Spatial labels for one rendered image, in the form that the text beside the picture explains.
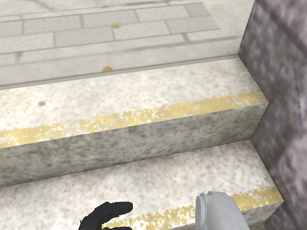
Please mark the robot left hand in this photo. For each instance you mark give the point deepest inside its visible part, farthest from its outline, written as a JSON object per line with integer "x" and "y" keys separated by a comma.
{"x": 104, "y": 213}

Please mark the right robot thigh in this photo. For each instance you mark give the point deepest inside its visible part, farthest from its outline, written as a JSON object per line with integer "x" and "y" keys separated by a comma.
{"x": 218, "y": 211}

